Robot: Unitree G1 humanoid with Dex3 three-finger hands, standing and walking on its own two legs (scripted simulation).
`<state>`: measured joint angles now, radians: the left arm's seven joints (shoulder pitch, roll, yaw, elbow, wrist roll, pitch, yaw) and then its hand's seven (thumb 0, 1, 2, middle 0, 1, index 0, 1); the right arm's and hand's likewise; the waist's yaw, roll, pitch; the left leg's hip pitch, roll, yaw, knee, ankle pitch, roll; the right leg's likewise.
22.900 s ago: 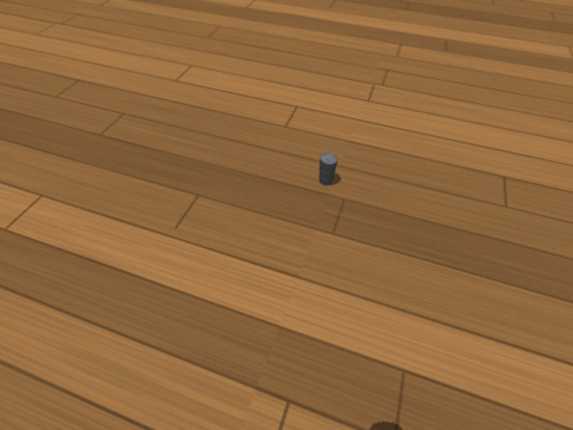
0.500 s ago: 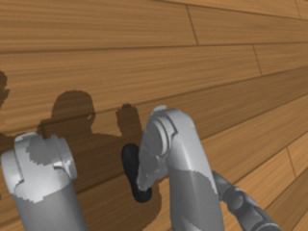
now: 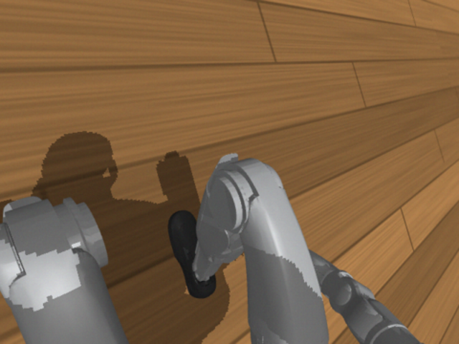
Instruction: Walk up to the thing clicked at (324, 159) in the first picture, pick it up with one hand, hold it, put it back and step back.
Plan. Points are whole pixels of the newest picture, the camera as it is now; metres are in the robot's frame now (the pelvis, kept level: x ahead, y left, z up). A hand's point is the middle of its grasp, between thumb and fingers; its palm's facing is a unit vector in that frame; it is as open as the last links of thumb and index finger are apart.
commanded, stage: lower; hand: left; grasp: from the side
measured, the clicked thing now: out of the picture +0.44 +0.31 -0.21
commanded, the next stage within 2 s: loosen in 0.16 s
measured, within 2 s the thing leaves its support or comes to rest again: rests again in 1.14 s
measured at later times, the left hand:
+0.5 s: hand out of the picture +0.44 +0.31 -0.17, palm faces +0.47 -0.88 +0.02, open 11.3 cm
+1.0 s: hand out of the picture +0.44 +0.31 -0.16, palm faces +0.47 -0.88 +0.03, open 17.0 cm
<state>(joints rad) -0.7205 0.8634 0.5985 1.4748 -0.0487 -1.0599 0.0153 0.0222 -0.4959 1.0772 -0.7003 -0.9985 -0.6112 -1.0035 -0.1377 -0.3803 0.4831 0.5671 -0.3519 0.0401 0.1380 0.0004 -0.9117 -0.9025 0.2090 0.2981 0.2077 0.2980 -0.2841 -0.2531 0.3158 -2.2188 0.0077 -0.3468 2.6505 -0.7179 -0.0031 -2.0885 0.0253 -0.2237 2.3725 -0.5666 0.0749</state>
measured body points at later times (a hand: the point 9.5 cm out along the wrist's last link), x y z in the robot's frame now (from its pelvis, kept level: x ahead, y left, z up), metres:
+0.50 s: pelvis +0.00 +0.00 +0.00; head +0.23 +0.19 +0.33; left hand +0.41 +0.35 -0.17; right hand +0.15 -0.25 -0.03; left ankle +0.08 +0.12 -0.25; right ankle +0.15 -0.13 -0.25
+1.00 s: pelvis -0.01 +0.01 +0.00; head +0.23 +0.19 +0.33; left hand +0.41 +0.36 -0.16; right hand +0.15 -0.24 -0.03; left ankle +0.08 +0.12 -0.25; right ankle +0.15 -0.13 -0.25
